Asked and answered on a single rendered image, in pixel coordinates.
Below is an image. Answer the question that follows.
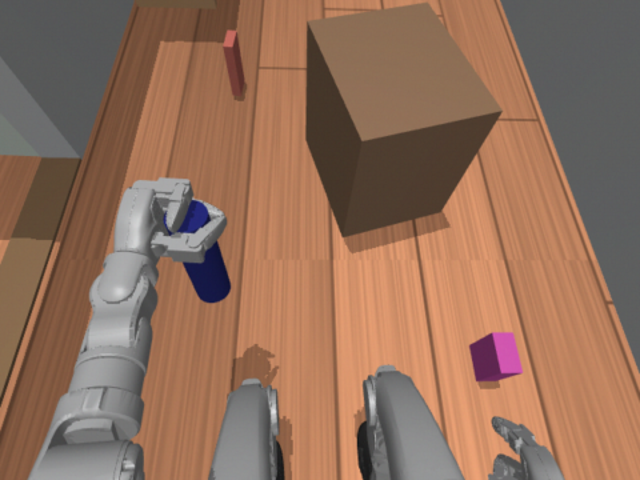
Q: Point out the right robot hand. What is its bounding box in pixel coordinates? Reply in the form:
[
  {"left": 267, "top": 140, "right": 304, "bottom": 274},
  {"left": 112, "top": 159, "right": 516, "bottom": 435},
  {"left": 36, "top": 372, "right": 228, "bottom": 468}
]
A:
[{"left": 488, "top": 416, "right": 565, "bottom": 480}]

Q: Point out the left robot hand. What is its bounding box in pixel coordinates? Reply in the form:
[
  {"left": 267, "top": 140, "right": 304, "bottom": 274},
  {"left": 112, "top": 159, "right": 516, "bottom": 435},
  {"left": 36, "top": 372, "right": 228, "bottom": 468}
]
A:
[{"left": 114, "top": 177, "right": 227, "bottom": 265}]

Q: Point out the left robot arm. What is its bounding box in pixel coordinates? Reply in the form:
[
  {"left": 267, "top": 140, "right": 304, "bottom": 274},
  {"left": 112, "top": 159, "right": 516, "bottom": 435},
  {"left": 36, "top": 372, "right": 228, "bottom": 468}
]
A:
[{"left": 27, "top": 251, "right": 159, "bottom": 480}]

